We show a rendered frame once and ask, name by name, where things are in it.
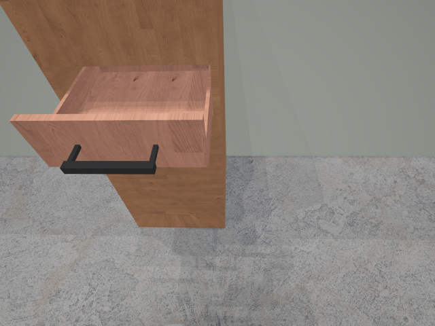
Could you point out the drawer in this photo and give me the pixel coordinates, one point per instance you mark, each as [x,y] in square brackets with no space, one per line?
[117,113]

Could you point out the handle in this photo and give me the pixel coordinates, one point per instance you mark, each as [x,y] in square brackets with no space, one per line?
[109,167]

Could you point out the cabinet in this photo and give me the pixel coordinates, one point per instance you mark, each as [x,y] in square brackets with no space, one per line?
[63,36]

